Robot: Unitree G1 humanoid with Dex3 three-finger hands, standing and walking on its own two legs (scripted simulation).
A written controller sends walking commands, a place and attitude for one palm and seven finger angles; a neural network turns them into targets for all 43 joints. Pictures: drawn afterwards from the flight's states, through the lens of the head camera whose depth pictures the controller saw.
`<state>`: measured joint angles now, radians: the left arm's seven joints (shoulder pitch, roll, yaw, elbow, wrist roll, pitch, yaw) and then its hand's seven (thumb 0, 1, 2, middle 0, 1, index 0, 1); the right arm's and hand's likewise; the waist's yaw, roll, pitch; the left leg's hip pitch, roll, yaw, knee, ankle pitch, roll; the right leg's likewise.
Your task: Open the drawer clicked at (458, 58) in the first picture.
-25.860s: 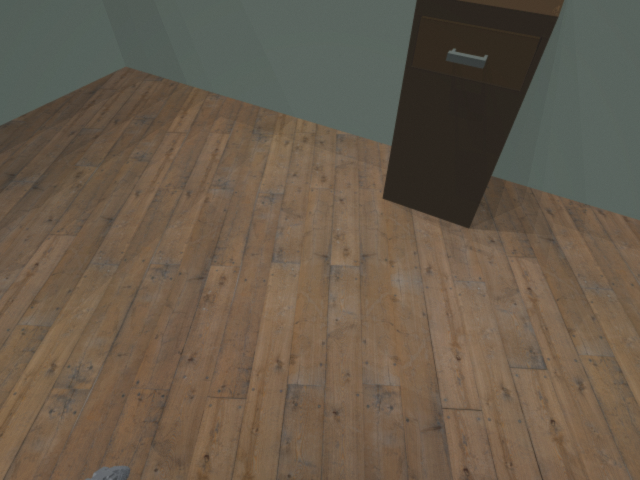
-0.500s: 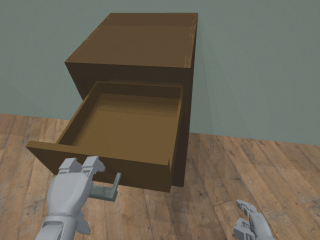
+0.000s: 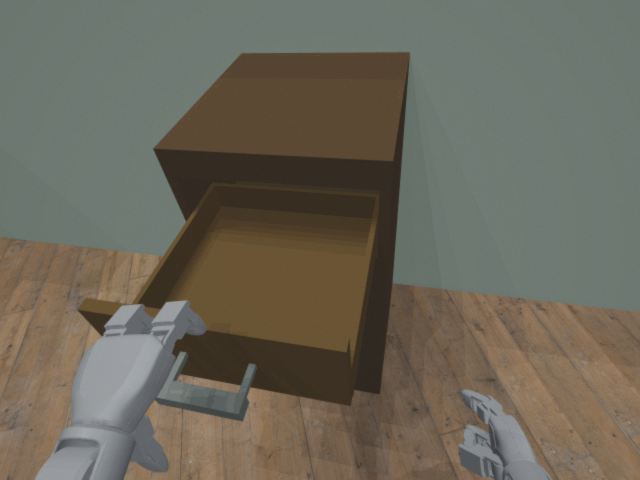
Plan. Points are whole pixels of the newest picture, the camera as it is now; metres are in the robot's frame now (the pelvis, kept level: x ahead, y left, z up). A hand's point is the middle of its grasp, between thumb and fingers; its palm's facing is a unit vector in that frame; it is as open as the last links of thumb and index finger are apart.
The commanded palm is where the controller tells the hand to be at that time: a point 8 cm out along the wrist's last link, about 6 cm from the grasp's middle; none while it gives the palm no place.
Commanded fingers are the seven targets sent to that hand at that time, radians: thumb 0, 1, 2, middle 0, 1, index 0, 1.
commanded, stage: lift the hand off the handle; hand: left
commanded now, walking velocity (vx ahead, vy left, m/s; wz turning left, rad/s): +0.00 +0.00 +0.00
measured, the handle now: (208, 382) +0.24 +0.20 -0.02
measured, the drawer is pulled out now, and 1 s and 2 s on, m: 0.30 0.30 0.30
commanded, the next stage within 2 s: draw the hand back to the body in 0.38 s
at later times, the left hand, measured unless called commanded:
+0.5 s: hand (145, 370) +0.19 +0.20 +0.12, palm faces +0.06 -0.17 -0.98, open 13.8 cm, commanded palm +0.17 +0.21 +0.19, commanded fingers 0.00 -0.50 0.30 -0.30 -1.20 -0.30 -1.20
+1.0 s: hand (112, 372) +0.18 +0.23 +0.13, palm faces +0.06 -0.11 -0.99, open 13.8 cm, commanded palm +0.16 +0.24 +0.19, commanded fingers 0.00 -0.50 0.30 -0.30 -1.20 -0.30 -1.20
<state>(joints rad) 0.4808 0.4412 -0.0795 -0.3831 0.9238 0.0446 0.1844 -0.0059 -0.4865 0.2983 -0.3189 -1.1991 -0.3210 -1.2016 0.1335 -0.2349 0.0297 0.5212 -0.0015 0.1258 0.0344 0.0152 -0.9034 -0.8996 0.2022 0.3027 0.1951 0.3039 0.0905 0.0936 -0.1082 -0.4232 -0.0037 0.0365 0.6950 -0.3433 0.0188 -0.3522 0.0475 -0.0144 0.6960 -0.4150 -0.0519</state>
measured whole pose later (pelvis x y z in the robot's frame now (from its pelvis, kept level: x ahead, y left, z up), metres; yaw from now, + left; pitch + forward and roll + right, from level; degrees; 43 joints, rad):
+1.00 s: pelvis +0.00 +0.01 +0.01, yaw +0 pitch +2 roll -1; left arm 0.53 0.55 0.04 -0.54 0.83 0.03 0.07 -0.01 -0.49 0.30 -0.32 -1.20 -0.32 -1.20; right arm 0.15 -0.27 0.03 0.49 0.02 0.13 0.03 0.02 -0.90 -0.90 0.20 0.30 0.19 0.30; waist 0.09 0.10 -0.07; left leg -0.34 -0.01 0.03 0.60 -0.30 0.03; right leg -0.25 0.05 -0.01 0.57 -0.35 -0.03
